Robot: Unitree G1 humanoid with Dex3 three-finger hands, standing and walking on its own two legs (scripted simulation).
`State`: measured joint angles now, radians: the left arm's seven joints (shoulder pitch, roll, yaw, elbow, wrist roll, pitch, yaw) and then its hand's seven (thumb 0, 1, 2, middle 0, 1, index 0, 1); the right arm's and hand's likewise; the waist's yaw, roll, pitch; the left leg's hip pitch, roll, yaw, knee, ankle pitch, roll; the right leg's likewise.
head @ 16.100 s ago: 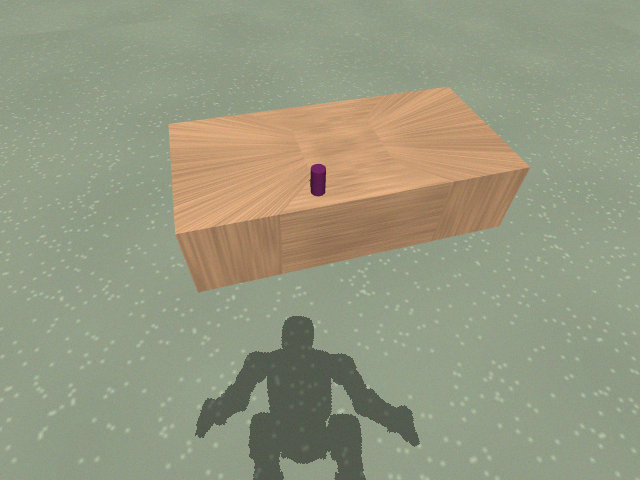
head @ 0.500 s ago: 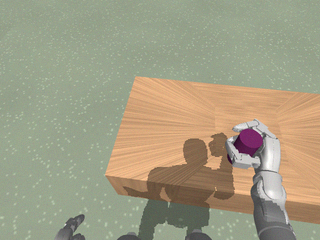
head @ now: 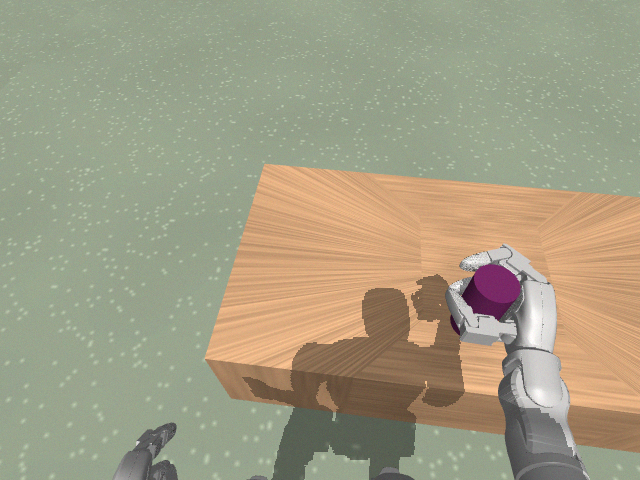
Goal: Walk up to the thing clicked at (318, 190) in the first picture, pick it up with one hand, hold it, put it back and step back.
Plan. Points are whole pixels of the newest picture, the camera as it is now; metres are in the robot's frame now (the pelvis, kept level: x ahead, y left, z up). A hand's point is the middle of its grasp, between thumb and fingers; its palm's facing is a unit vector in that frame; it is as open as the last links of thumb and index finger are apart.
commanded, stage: hold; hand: right
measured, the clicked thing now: (482, 304) +0.33 -0.18 +0.03
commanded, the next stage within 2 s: none
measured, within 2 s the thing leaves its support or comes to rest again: neither
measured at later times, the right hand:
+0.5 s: hand (472, 299) +0.33 -0.16 +0.05, palm faces +0.16 +0.99 +0.00, open 7.0 cm
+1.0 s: hand (472, 302) +0.32 -0.16 +0.06, palm faces +0.16 +0.99 +0.00, open 7.0 cm
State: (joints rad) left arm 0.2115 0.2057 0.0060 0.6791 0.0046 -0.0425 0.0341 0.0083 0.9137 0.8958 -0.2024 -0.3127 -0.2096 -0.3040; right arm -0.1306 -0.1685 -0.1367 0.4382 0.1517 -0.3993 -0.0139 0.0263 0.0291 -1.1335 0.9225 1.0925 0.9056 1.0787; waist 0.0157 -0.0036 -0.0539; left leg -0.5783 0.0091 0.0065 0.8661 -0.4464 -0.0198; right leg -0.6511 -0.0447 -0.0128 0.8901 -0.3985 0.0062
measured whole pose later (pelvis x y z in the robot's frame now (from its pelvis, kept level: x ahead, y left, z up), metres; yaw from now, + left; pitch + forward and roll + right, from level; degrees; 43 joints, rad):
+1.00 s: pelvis +0.00 +0.01 +0.01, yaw +0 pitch +7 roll +1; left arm 0.21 0.21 0.01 0.69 0.00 -0.05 0.04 0.01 0.91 0.90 -0.20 -0.31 -0.21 -0.31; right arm -0.09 -0.16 -0.13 0.40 0.16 -0.37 -0.01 0.03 0.03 -1.13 0.92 1.09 0.90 1.08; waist 0.02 -0.01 -0.04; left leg -0.51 0.01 0.01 0.82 -0.43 -0.01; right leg -0.58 -0.05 -0.01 0.83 -0.37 0.02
